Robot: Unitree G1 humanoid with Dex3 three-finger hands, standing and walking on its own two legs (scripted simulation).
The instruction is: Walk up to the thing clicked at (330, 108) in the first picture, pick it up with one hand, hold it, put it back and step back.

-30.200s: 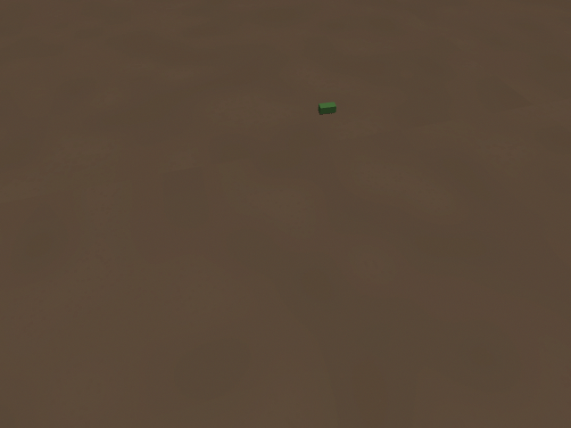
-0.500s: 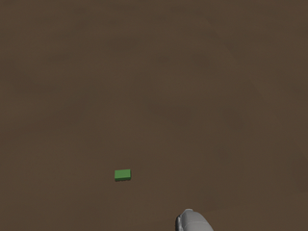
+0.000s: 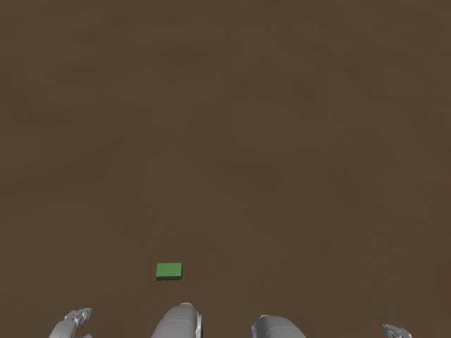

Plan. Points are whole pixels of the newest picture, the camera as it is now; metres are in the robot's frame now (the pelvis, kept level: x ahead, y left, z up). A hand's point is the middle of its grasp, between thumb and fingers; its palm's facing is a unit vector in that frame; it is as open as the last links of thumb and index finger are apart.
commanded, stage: walk up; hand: left
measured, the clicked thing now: (169, 270) +0.38 +0.23 -0.73
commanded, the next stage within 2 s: none
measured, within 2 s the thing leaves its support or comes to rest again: neither
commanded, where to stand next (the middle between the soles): +0.00 -0.02 m, yaw +1 degrees
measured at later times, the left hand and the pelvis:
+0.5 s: hand out of the picture +0.03 +0.25 -0.13, palm faces -0.01 -0.90 -0.43, open 7.4 cm; pelvis -0.03 -0.03 +0.01, yaw +0 degrees
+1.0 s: hand out of the picture +0.05 +0.25 -0.13, palm faces +0.00 -0.94 -0.35, open 7.4 cm; pelvis -0.03 -0.01 +0.03, yaw +1 degrees
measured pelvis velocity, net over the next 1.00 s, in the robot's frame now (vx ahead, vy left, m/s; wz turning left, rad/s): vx -0.03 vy -0.01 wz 0.01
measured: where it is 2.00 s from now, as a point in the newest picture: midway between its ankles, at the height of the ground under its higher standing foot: outside the picture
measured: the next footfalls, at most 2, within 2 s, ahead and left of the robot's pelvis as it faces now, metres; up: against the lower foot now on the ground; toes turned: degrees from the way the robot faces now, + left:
right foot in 0.22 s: -0.01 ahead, -0.15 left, +0.00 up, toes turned -1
left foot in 0.44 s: +0.04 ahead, +0.11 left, +0.00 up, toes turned -1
